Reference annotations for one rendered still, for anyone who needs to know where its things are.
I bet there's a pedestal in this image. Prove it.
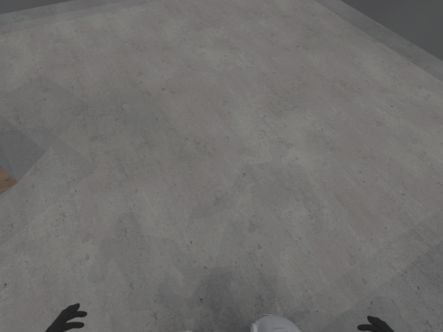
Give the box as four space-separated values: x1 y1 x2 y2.
0 167 17 195

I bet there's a left robot hand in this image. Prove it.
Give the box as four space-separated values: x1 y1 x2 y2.
45 303 87 332

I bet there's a right robot hand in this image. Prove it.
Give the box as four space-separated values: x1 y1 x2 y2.
357 316 394 332

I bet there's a robot right thigh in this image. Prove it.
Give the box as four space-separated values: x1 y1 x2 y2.
251 315 301 332

